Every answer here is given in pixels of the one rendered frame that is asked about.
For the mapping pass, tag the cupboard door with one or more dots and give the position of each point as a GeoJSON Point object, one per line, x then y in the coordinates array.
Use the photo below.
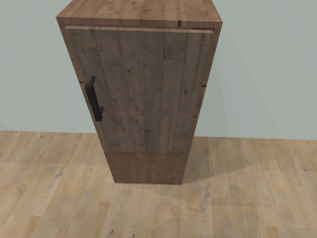
{"type": "Point", "coordinates": [147, 80]}

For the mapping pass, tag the handle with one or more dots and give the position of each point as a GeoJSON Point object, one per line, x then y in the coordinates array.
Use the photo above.
{"type": "Point", "coordinates": [97, 111]}

